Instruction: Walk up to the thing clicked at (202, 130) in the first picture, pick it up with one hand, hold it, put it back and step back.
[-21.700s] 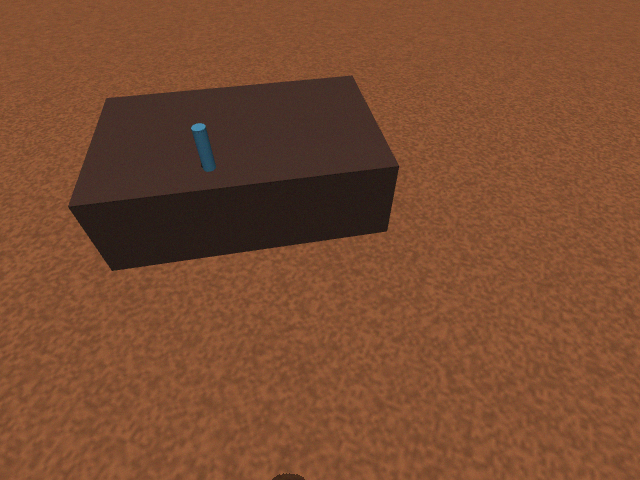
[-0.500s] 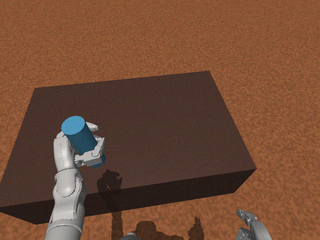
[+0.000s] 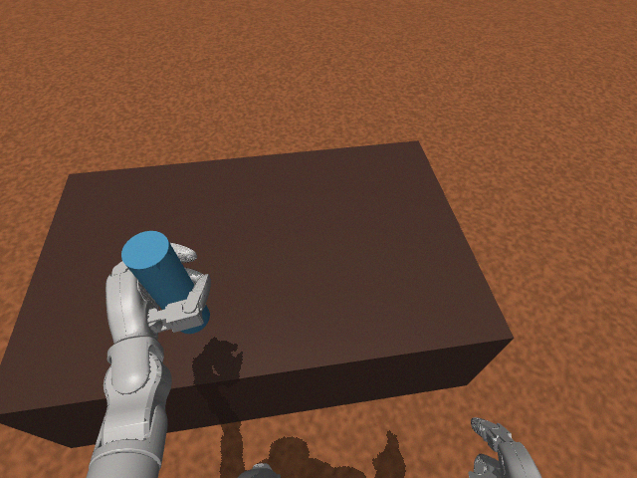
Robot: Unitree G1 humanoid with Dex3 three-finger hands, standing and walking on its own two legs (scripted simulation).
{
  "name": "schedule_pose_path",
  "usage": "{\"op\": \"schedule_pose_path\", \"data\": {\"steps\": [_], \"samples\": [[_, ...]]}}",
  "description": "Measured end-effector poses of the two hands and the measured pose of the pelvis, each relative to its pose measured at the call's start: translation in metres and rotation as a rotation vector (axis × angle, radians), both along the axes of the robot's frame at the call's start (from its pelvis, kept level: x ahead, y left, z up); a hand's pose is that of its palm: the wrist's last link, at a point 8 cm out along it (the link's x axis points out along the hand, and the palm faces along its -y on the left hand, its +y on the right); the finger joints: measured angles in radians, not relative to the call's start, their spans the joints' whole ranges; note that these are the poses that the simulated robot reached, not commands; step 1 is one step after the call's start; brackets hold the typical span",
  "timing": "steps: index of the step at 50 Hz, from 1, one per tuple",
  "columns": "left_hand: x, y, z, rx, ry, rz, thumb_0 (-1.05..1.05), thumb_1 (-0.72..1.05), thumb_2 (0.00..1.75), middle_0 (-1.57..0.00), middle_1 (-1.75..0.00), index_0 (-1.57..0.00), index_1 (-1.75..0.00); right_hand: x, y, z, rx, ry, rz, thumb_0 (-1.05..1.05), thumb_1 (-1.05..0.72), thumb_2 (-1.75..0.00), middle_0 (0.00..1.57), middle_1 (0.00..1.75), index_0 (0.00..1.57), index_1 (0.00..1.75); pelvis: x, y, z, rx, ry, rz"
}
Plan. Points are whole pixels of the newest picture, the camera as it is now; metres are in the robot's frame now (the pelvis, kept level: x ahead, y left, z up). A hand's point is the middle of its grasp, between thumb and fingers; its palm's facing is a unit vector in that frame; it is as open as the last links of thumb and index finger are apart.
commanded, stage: hold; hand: left
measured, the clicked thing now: (172, 288) +0.34 +0.18 +0.06
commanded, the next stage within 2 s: crouch in 0.68 s
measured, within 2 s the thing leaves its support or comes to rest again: neither
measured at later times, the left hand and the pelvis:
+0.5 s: hand (186, 293) +0.33 +0.17 +0.06, palm faces +0.24 -0.97 -0.01, open 6.5 cm; pelvis +0.00 +0.00 +0.00, yaw +0 degrees
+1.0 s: hand (182, 294) +0.34 +0.18 +0.04, palm faces +0.24 -0.97 +0.01, open 6.5 cm; pelvis -0.01 +0.00 +0.00, yaw +0 degrees
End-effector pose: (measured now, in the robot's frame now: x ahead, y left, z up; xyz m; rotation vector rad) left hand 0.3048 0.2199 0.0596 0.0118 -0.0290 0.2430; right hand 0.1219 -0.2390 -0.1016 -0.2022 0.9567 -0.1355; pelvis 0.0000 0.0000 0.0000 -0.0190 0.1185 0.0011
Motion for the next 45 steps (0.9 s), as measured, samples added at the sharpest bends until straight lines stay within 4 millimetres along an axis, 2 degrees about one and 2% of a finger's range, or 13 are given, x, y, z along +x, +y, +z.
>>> {"op": "schedule_pose_path", "data": {"steps": [25, 40, 45], "samples": [[-0.0052, -0.0044, -0.0038, 0.000, 0.008, 0.001, 0.05, 0.01, 1.13, -0.91, -1.15, -0.95, -1.11, -0.0018, -0.0057, -0.0015, -0.003, 0.005, 0.004, 0.01, -0.92, -0.91, 0.20, 0.30, 0.20, 0.30, -0.0019, -0.0042, -0.0010, 0.002, 0.001, 0.003], [-0.0050, 0.0009, 0.0002, 0.002, -0.003, 0.007, 0.05, 0.01, 1.13, -0.91, -1.15, -0.95, -1.11, -0.0003, -0.0051, -0.0005, -0.003, -0.001, 0.001, 0.01, -0.92, -0.91, 0.20, 0.30, 0.20, 0.30, -0.0021, -0.0041, -0.0002, 0.002, -0.002, 0.004], [-0.0032, 0.0023, -0.0049, -0.015, 0.007, 0.009, 0.05, 0.01, 1.13, -0.91, -1.15, -0.95, -1.11, -0.0012, -0.0039, -0.0001, -0.007, 0.002, 0.000, 0.01, -0.92, -0.91, 0.20, 0.30, 0.20, 0.30, -0.0025, -0.0027, -0.0007, 0.001, 0.004, 0.005]]}}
